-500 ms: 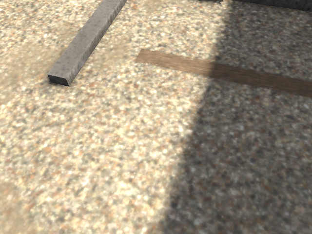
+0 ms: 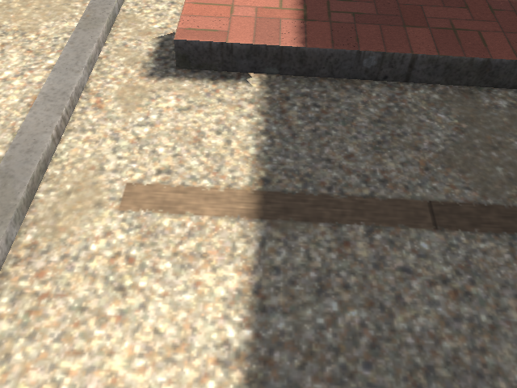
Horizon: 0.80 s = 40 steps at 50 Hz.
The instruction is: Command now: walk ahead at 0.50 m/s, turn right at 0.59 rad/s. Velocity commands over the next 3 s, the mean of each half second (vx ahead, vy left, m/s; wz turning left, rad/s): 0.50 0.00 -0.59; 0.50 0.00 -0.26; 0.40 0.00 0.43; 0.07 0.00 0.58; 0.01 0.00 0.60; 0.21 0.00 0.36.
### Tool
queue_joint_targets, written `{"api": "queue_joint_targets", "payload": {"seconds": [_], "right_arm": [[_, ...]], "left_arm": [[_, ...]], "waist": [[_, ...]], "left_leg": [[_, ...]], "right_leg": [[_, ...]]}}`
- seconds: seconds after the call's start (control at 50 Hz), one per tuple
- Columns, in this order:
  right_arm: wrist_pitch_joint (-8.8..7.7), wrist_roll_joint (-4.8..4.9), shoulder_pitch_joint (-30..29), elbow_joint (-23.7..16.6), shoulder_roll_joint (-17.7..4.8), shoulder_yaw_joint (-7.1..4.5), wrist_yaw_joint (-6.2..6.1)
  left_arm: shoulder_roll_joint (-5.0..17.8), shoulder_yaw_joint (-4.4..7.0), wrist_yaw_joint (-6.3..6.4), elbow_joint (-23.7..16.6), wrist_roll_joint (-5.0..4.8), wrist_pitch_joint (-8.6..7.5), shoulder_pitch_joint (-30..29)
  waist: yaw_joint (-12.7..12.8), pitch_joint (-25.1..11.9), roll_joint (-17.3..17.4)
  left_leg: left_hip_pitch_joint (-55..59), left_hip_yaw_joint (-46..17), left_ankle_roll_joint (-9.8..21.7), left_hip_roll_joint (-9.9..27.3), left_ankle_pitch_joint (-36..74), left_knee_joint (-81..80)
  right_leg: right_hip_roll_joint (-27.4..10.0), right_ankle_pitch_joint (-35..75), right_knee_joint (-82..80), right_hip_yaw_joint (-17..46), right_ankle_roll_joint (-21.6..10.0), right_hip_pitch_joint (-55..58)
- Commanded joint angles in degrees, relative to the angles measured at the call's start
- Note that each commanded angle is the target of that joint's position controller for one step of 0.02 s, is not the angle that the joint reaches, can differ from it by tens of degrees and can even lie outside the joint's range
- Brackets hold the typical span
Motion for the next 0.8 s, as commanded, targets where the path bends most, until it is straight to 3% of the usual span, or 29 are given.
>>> {"api": "queue_joint_targets", "payload": {"seconds": [0.02, 0.14, 0.22, 0.24, 0.28, 0.3, 0.32, 0.34, 0.36, 0.38, 0.4, 0.42, 0.44, 0.46, 0.5, 0.52, 0.56, 0.62, 0.68, 0.74, 0.78, 0.8], "right_arm": [[-1.68, -0.19, -0.56, -1.62, -6.02, -1.19, -0.69], [-1.22, 0.79, 2.31, 2.19, -7.88, -1.26, -1.86], [-0.12, 1.68, 4.6, 3.59, -10.81, -1.82, -1.92], [0.33, 2.03, 5.3, 4.35, -11.31, -1.94, -1.88], [0.84, 2.42, 5.05, 4.59, -13.26, -2.34, -1.82], [1.28, 3.09, 4.25, 4.33, -14.97, -2.8, -1.64], [1.47, 3.38, 2.6, 3.84, -15.15, -2.69, -1.52], [1.2, 1.58, 2.04, 2.38, -13.43, -2.09, -1.3], [-1.15, -0.04, 6.56, -1.92, -4.72, 0.97, 0.35], [-3.68, 2.16, -0.75, -2.31, -10.14, -0.38, 1.64], [-4.43, 3.15, -5.55, -4.01, -10.2, -0.43, 1.69], [-4.43, 2.28, -5.56, -3.66, -9.52, -0.31, 1.12], [-3.85, 1.2, -5.21, -3.26, -9.82, -0.83, 0.59], [-2.92, 1.2, -4.34, -3.71, -10.01, -1.18, 0.52], [-1.67, 0.92, -4.33, -5.13, -8.81, -1.39, 0.04], [-1.49, 0.32, -6.64, -6.19, -8.49, -1.25, -0.2], [-1.47, -0.21, -12.32, -8.49, -6.64, -0.49, -0.37], [-1.69, 0.23, -18.02, -10.31, -5.1, 0.44, 0.45], [-1.7, 1.09, -21.45, -12.19, -6.43, 0.53, 1.23], [-2.35, 1.02, -22.34, -13.57, -8.39, 0.21, 1.96], [-2.83, 0.84, -17.61, -12.76, -9.93, -0.39, 2.0], [-3.02, 0.33, -10.79, -11.09, -11.49, -1.22, 1.84]], "left_arm": [[1.82, 0.78, 0.15, -4.13, 0.3, 0.11, -1.9], [-0.59, -0.04, -1.83, -7.48, 0.55, 0.48, -10.8], [-0.77, -0.47, -3.43, -10.45, 0.41, 0.58, -16.86], [-1.02, -0.51, -3.74, -10.94, 0.3, 0.53, -16.73], [0.75, 0.24, -4.5, -11.69, 0.31, 0.59, -14.37], [2.66, 1.26, -4.4, -10.88, 0.31, 0.62, -9.65], [5.62, 2.86, -4.11, -8.04, 0.32, 0.73, 0.43], [10.6, 4.82, -2.8, -5.25, 0.03, 1.1, 10.47], [16.61, 4.76, -2.6, -5.7, 0.1, 0.08, 9.52], [10.83, 3.06, -2.39, -5.66, 1.24, -0.24, 14.24], [8.4, 2.3, -2.04, -4.8, 1.02, -0.86, 10.76], [6.5, 1.6, -1.99, -6.03, 0.5, -1.3, 5.21], [4.65, 0.88, -2.02, -6.69, 0.3, -1.57, 0.99], [3.36, 0.23, -1.9, -7.26, 0.5, -1.87, -0.54], [4.27, 0.2, -1.62, -7.05, 0.35, -2.46, -0.38], [5.81, 0.54, -1.4, -6.78, 0.23, -2.53, 0.21], [7.23, 0.92, -0.78, -6.4, 0.21, -2.5, 1.79], [6.32, 0.73, -0.67, -5.11, 0.31, -2.39, 5.11], [5.38, 0.48, -0.89, -2.85, -0.07, -2.77, 9.01], [6.14, 0.74, -0.23, -1.87, 0.26, -2.16, 10.68], [7.07, 1.02, 0.05, -2.22, 0.57, -1.56, 9.62], [6.6, 0.78, -0.1, -2.89, 0.81, -1.49, 8.31]], "waist": [[0.4, -0.04, 7.34], [-1.55, 2.54, 7.5], [-3.15, 5.5, 7.24], [-2.5, 5.94, 7.73], [0.18, 3.78, 9.49], [3.02, 1.51, 10.51], [8.52, -3.1, 9.27], [12.24, -8.72, 2.13], [4.74, -16.23, -13.27], [9.53, -17.31, -6.1], [8.67, -10.19, -3.95], [5.62, -6.8, 1.71], [3.27, -3.78, 2.99], [1.42, -3.19, 2.27], [-0.03, -1.89, 1.94], [-0.2, -0.37, 2.64], [1.05, 1.52, 1.57], [3.67, 2.47, -1.69], [5.56, 3.36, -2.46], [5.42, 3.68, -2.74], [2.76, 1.62, -3.5], [-0.46, -3.03, -2.94]], "left_leg": [[10.69, -12.49, 7.15, 15.71, 9.38, -14.55], [12.39, 0.01, 5.62, 14.32, 15.47, -15.47], [17.69, 2.61, 5.18, 16.79, 17.94, -13.35], [19.47, 3.07, 5.37, 17.78, 21.84, -11.74], [20.09, 5.93, 4.75, 17.81, 41.99, -4.64], [20.27, 7.43, 4.15, 17.0, 52.66, 2.34], [15.33, 9.02, 2.59, 15.19, 54.62, 14.42], [-2.65, 8.65, -0.33, 12.52, 30.89, 33.95], [-26.39, -0.23, -2.57, 0.13, -21.55, 52.76], [-33.9, -9.62, -0.85, 0.69, -20.26, 56.83], [-36.13, -9.07, 0.48, 3.08, -13.84, 54.14], [-31.35, -9.5, 0.69, 5.63, -9.29, 48.72], [-26.72, -9.22, -0.09, 6.99, -6.82, 44.0], [-22.92, -9.63, -0.78, 7.83, -4.83, 41.7], [-21.04, -8.22, -2.44, 7.09, -2.67, 36.42], [-21.04, -7.56, -3.43, 6.37, -0.82, 33.17], [-19.68, -6.54, -4.2, 4.46, 6.67, 22.9], [-13.59, -5.17, -2.96, 1.16, 19.08, 9.38], [-12.99, -6.36, -1.48, 1.05, 21.8, 4.75], [-15.15, -6.87, 0.68, 0.97, 15.07, 1.89], [-8.88, -4.74, 2.58, -0.86, 10.27, -0.03], [1.54, -4.51, 4.56, -0.68, 12.43, 0.2]], "right_leg": [[-3.85, 7.27, -4.49, 3.87, 0.9, -10.3], [-3.27, 18.24, -22.39, -1.99, 1.52, -5.4], [-2.49, 13.35, -28.88, -5.94, 0.2, -4.65], [-2.14, 10.07, -30.2, -7.1, -0.38, -3.7], [1.37, 4.27, -31.91, -10.74, -2.76, 5.14], [4.06, 3.02, -33.82, -12.6, -4.12, 11.72], [6.35, 8.17, -38.56, -12.82, -6.51, 26.49], [-1.13, 10.28, -39.02, 0.93, -10.36, 47.44], [-16.81, 0.74, -47.58, 36.07, -22.24, 63.98], [-17.44, -0.19, -52.53, 38.98, -21.28, 65.02], [-15.35, 7.41, -52.26, 29.39, -17.71, 58.57], [-12.87, 13.4, -52.27, 22.45, -15.36, 49.06], [-10.89, 18.91, -53.22, 17.7, -13.98, 40.61], [-9.66, 20.77, -54.63, 15.73, -13.55, 35.88], [-8.15, 24.24, -55.33, 13.38, -13.42, 30.66], [-7.84, 24.67, -55.93, 12.64, -13.3, 27.67], [-5.68, 24.19, -56.11, 10.13, -12.05, 23.7], [-2.95, 19.97, -55.41, 7.45, -8.97, 20.79], [-5.62, 15.05, -54.78, 10.47, -8.38, 25.46], [-9.04, 18.86, -50.31, 13.64, -7.94, 34.48], [-8.45, 32.47, -44.58, 13.1, -6.68, 37.15], [-5.79, 39.91, -37.24, 11.18, -5.38, 35.54]]}}
Next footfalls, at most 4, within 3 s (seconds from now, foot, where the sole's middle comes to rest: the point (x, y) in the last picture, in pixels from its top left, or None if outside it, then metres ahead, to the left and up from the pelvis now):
0.34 right None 0.31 -0.17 -0.78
0.82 left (294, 330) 0.67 -0.11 -0.78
1.30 right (388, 287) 0.80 -0.40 -0.78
1.72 left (298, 252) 0.92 -0.14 -0.78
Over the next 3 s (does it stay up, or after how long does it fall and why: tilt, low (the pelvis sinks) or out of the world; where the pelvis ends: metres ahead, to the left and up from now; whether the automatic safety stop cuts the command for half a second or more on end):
stays up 0.88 -0.20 0.01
